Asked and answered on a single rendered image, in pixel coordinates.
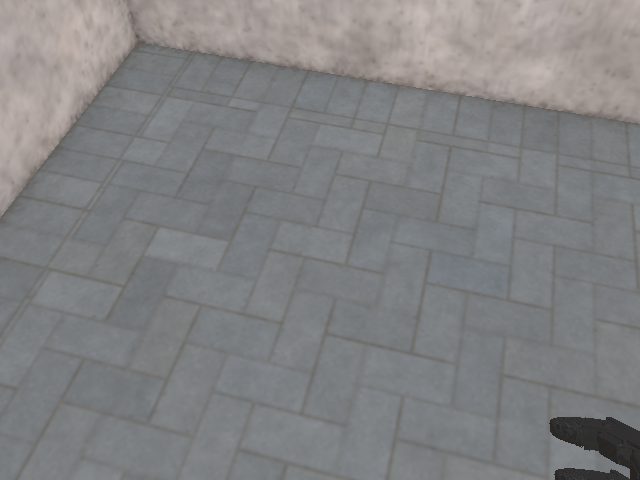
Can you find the robot right hand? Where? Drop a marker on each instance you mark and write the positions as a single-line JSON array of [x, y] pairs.
[[613, 439]]

